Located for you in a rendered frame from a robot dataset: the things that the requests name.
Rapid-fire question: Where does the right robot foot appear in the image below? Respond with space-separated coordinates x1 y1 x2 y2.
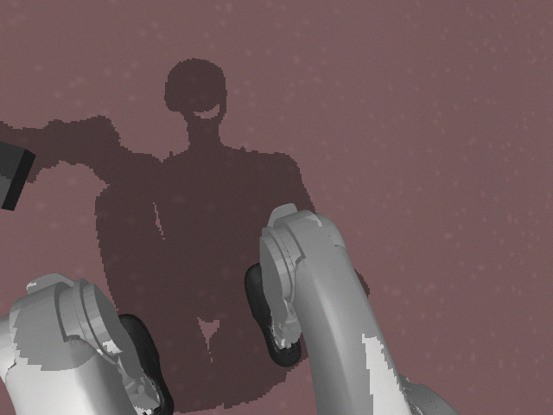
245 263 302 367

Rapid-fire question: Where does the right robot hand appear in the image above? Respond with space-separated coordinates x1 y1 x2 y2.
398 373 460 415

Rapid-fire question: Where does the small box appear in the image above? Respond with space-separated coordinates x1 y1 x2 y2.
0 141 36 211

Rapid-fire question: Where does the left robot foot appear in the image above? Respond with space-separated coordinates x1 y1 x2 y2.
118 314 174 415

